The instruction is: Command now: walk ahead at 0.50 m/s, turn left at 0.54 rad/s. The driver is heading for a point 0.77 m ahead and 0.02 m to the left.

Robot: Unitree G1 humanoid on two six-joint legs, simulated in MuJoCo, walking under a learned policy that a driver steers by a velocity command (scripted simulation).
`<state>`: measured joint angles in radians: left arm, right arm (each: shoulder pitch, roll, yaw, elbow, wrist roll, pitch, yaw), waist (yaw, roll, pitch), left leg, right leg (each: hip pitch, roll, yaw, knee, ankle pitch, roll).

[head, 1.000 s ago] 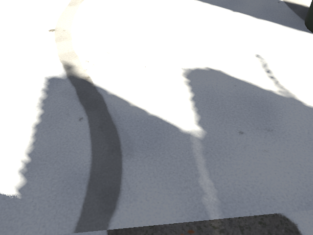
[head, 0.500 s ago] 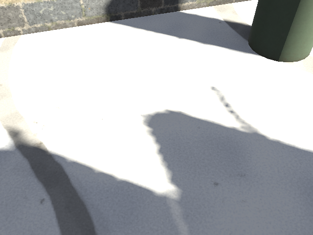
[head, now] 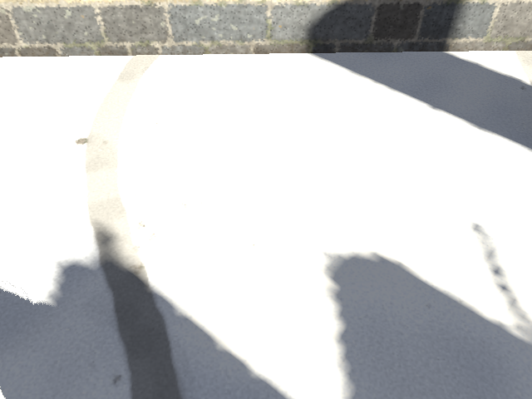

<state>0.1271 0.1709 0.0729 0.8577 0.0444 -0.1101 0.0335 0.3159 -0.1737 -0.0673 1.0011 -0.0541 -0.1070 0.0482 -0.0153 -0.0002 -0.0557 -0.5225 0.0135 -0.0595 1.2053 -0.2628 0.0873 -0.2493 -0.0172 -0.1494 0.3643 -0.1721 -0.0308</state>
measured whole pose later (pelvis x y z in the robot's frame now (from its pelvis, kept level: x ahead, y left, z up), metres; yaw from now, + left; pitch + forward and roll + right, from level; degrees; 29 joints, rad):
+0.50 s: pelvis +0.23 +0.08 -0.02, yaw +12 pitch +2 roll +0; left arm 0.26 0.23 0.09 0.95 -0.05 -0.10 0.02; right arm 0.14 -0.21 -0.09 0.88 0.00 -0.06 0.01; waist 0.00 -0.02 0.02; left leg -0.40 -0.03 0.08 0.56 -0.20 0.08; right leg -0.45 -0.08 0.00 1.31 -0.38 -0.02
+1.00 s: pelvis +0.50 +0.05 -0.03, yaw -3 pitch +3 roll +1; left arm 0.04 0.24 0.08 0.78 -0.01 -0.05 -0.03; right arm 0.27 -0.24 -0.09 0.94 0.01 -0.07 -0.03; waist -0.02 -0.01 0.05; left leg -0.15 0.07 0.13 0.97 -0.53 -0.04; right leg -0.52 0.03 -0.07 0.64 -0.17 -0.11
